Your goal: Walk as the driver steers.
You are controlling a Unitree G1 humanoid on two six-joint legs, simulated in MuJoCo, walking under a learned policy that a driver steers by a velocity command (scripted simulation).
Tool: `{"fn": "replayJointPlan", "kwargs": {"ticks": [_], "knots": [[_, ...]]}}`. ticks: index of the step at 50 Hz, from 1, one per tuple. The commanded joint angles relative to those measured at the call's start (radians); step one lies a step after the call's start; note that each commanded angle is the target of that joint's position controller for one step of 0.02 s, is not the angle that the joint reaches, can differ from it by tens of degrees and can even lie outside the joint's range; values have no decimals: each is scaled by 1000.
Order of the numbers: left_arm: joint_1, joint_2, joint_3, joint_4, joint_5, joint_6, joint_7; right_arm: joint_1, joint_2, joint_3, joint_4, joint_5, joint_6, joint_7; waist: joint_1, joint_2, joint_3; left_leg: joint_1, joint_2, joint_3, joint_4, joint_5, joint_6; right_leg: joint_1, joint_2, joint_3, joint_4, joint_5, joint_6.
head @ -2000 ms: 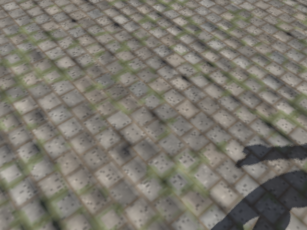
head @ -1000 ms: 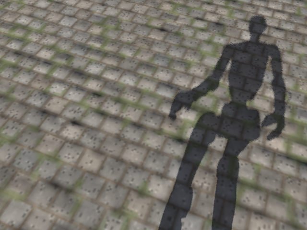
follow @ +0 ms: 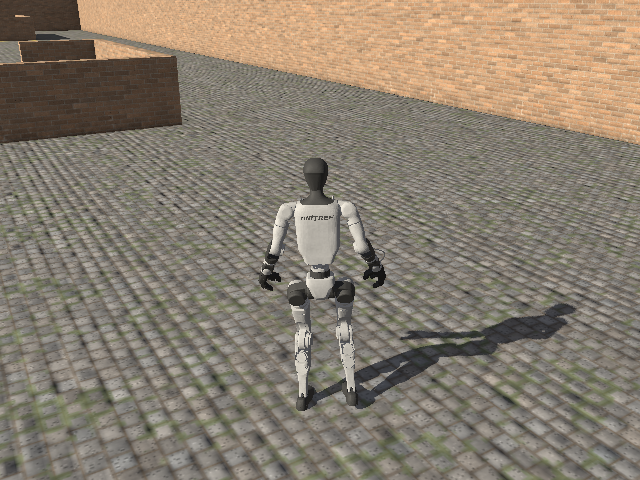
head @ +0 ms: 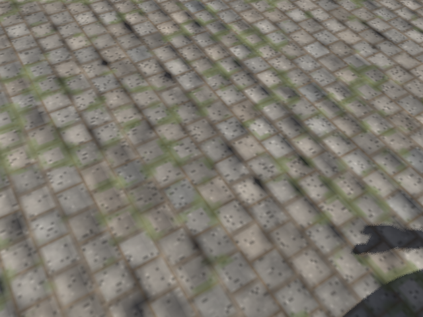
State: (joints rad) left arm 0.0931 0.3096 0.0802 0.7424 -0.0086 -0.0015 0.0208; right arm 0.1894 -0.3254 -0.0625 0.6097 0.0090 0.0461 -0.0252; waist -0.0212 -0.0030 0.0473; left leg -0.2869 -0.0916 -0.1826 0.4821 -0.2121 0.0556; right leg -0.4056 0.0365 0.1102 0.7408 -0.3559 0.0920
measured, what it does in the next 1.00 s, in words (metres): steps on the spot, turning left: right foot, then left foot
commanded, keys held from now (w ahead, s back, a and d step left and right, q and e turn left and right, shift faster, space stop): q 0.98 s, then w+q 0.02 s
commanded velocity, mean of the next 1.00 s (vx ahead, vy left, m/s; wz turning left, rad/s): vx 0.00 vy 0.00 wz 0.60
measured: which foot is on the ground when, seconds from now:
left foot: down 0.00-0.12, up 0.14-0.52, down 0.54-1.00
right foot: up 0.00-0.10, down 0.12-0.54, up 0.56-1.00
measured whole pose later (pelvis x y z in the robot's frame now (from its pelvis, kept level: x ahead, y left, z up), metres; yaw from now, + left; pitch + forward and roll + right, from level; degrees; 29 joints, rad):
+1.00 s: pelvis +0.00 +0.02 +0.00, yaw +36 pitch +1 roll -1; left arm 0.10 0.31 0.07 0.71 -0.01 -0.01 0.00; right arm 0.17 -0.33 -0.06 0.59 0.02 0.05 -0.02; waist -0.02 0.01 0.06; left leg -0.29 -0.12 -0.24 0.52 -0.23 0.04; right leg -0.33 0.05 0.10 0.62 -0.35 0.07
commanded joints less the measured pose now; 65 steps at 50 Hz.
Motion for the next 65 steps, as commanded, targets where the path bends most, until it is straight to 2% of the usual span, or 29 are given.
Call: {"fn": "replayJointPlan", "kwargs": {"ticks": [1,4,5,6,7,8,9,11,14,17,23,25,26,27,28,29,30,31,33,39,49,51,52,53,54,55,58,61,65], "knots": [[-22,100,25,-74,-6,-28,-10,-23,-182,-56,-71,5,-6,1,-5,167,-124,159,253,-337,-87,312,171,-2,14,3,-90,-18,-14],[40,101,31,-57,-6,-40,-22,-64,-172,-54,-79,22,3,-2,39,159,-139,143,207,-357,-32,322,125,136,14,-16,-330,124,-43],[67,121,39,-48,0,-41,-20,-61,-154,-49,-81,26,3,-5,46,134,-146,80,169,-333,4,219,82,240,-38,2,-414,247,-66],[75,181,50,-58,15,-35,-13,-7,-104,-36,-78,12,1,-3,14,-33,-178,-36,85,-222,167,-69,23,362,-224,158,-426,361,-139],[51,235,58,-54,42,-26,-14,14,-114,-41,-99,19,-4,-3,-19,-272,-109,-243,-73,-25,339,-420,-40,352,-384,370,-442,559,-307],[24,178,44,-76,42,-29,-12,45,-200,-68,-74,0,-10,-5,-8,-193,-105,-265,3,-9,570,-440,-90,305,-449,377,-437,571,-380],[-18,126,27,-89,33,-29,-6,52,-226,-83,-52,8,-7,-2,-21,-139,-92,-261,25,2,652,-373,-106,277,-392,278,-423,533,-350],[-54,96,16,-94,9,-23,4,60,-179,-78,-30,7,12,-4,-16,-120,-62,-302,38,24,732,-262,-142,286,-299,148,-410,461,-294],[-3,110,15,-83,18,-6,17,3,-119,-56,-60,22,14,6,27,-148,-55,-326,63,100,666,-203,-167,331,-267,47,-420,511,-308],[33,142,26,-76,21,6,18,-46,-96,-42,-90,15,10,14,63,-160,-84,-307,109,131,520,-207,-176,408,-304,24,-415,541,-327],[12,196,45,-72,-5,11,-10,-19,-100,-39,-104,13,18,33,51,-178,-101,-96,117,224,234,-168,-127,344,-338,-56,-379,563,-303],[-7,193,44,-67,-27,7,-13,36,-100,-47,-89,13,22,39,6,-160,-104,16,95,253,43,-34,-79,308,-328,-94,-303,513,-254],[32,162,37,-49,-29,2,-15,76,-121,-58,-76,10,22,33,-7,-113,-115,128,79,234,-56,73,-44,243,-295,-139,-217,420,-196],[77,111,22,-44,2,-2,-18,118,-204,-84,-77,12,17,20,-3,92,-137,307,208,29,-105,384,17,56,-211,-233,7,165,-101],[24,61,-1,-108,47,-4,-13,109,-306,-95,-112,-9,2,15,4,338,-137,353,471,-348,-102,638,229,-224,-55,-221,257,-320,-19],[-51,114,16,-118,27,-2,-2,133,-245,-80,-109,-36,-24,28,-69,209,-196,296,486,-357,-133,557,314,-232,-49,-68,427,-348,-19],[-52,133,24,-117,6,2,1,91,-214,-67,-96,-33,-42,29,-36,171,-147,252,429,-261,-142,464,268,-238,-70,-44,465,-268,-35],[-29,137,29,-99,5,6,7,36,-190,-63,-92,-15,-47,24,-7,130,-115,223,365,-194,-144,360,208,-237,-87,-37,437,-179,-41],[-13,145,35,-85,18,8,11,-23,-161,-45,-101,3,-40,10,18,134,-99,171,309,-142,-143,378,167,-193,-77,-40,410,-63,-27],[-18,102,19,-89,9,4,6,-4,-170,-45,-92,-2,-30,-6,7,137,-116,195,271,-172,-134,307,175,-150,-33,-32,198,18,6],[0,108,22,-102,-4,-29,-22,-48,-184,-55,-92,9,-8,7,7,167,-126,153,236,-366,-61,314,158,48,15,-7,-151,-3,-30],[75,106,27,-78,-4,-36,-26,-76,-164,-47,-94,25,-2,1,57,140,-151,70,174,-347,-36,72,108,222,1,-35,-366,166,-63],[110,145,37,-77,6,-34,-19,-42,-115,-31,-89,19,-4,0,54,40,-174,-62,111,-276,67,-203,53,372,-132,75,-414,144,-117],[127,218,47,-78,21,-28,-14,9,-72,-19,-96,15,-9,1,24,-188,-138,-292,-50,-59,285,-425,-7,451,-315,332,-480,-52,-241],[139,219,50,-76,40,-39,-20,-21,-144,-40,-112,10,-24,-1,45,-221,-59,-400,0,-19,469,-389,-34,350,-426,502,-548,-208,-342],[94,175,36,-90,30,-48,-14,-28,-189,-55,-103,7,-31,1,30,-173,-11,-426,60,-2,550,-302,-50,315,-402,443,-559,-276,-332],[92,123,16,-91,2,-54,11,-15,-141,-49,-72,0,-36,13,49,-138,6,-479,92,46,647,-144,-101,359,-298,252,-563,-185,-259],[184,121,11,-66,12,-66,7,-58,-71,-24,-83,9,-62,24,88,-117,15,-486,101,80,582,-61,-109,372,-272,156,-596,-97,-272],[203,152,16,-48,2,-71,-7,-108,-38,-2,-93,4,-87,38,98,-124,27,-390,135,145,343,4,-110,345,-267,59,-612,48,-283]]}}
Keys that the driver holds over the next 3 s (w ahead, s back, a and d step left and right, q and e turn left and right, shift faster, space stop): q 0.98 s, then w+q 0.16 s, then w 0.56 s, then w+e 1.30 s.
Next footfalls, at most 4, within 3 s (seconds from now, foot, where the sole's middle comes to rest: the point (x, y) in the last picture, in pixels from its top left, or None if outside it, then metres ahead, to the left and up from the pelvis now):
0.12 right None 0.06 -0.14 -0.78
0.54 left None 0.00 0.13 -0.78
1.04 right None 0.12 -0.06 -0.78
1.46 left None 0.05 0.27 -0.78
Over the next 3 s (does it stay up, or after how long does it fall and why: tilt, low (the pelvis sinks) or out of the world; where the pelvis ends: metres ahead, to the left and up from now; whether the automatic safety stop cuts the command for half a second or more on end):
stays up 0.73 0.58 -0.03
